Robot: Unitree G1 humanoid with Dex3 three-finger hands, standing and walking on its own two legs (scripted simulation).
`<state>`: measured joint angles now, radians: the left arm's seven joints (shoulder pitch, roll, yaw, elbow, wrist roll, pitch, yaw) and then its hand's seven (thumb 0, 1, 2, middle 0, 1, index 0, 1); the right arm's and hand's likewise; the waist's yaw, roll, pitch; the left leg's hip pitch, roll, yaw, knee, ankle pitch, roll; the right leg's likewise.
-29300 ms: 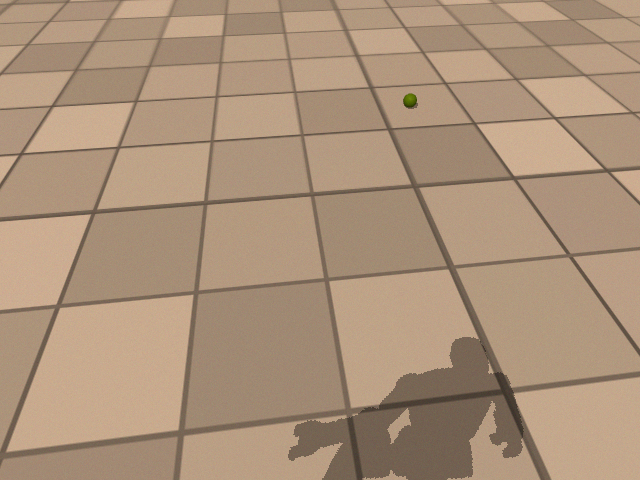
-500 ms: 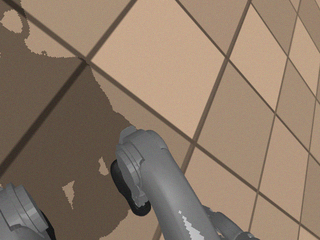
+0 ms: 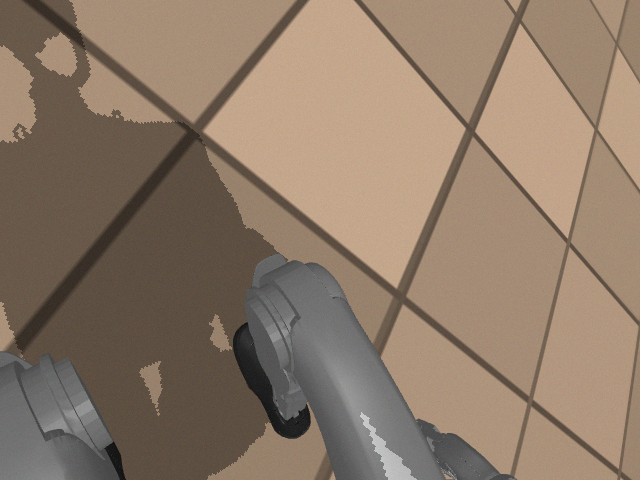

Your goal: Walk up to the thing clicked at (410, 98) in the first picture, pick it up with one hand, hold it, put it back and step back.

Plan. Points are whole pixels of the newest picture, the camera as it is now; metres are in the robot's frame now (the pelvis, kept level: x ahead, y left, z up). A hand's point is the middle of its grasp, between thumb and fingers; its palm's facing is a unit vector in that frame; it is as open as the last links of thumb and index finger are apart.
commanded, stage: settle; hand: left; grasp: from above
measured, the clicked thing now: out of the picture +0.50 +0.34 -0.26
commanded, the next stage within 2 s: lift in 0.56 s
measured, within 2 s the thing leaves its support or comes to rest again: neither
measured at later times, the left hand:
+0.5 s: hand out of the picture +0.47 +0.35 -0.14, palm faces -0.42 -0.12 -0.90, open 10.3 cm
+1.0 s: hand out of the picture +0.44 +0.35 -0.08, palm faces -0.44 -0.15 -0.88, open 10.3 cm
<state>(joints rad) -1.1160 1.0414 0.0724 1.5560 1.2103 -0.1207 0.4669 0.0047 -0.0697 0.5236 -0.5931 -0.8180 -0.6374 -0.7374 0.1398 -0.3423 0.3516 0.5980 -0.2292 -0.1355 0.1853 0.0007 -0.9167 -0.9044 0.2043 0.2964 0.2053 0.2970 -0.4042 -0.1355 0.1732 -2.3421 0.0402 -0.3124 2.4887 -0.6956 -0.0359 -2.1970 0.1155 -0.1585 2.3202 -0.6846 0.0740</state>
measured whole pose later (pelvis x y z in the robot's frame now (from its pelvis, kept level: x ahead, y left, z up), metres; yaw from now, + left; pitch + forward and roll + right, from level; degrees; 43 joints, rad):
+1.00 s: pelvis -0.01 -0.01 +0.04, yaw +8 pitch +35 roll -10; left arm -0.95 0.76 0.01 1.08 1.10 -0.04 0.04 0.00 -0.04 0.48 -0.59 -0.80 -0.63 -0.73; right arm 0.22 -0.32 0.11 0.58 -0.08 0.09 0.09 0.00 -0.92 -0.90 0.21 0.30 0.21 0.30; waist -0.23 0.03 -0.05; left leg -2.29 0.02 -0.18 2.28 -0.62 -0.02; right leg -2.16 0.05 -0.07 2.21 -0.67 0.06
